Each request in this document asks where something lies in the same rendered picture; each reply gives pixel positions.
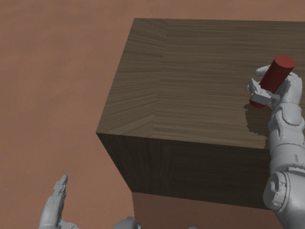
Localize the right robot arm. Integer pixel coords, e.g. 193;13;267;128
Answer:
263;103;305;229

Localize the right robot hand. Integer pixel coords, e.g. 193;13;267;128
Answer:
246;65;303;110

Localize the left robot hand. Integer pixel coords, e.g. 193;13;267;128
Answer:
39;174;80;229

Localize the can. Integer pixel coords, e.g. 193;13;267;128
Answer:
249;55;296;108

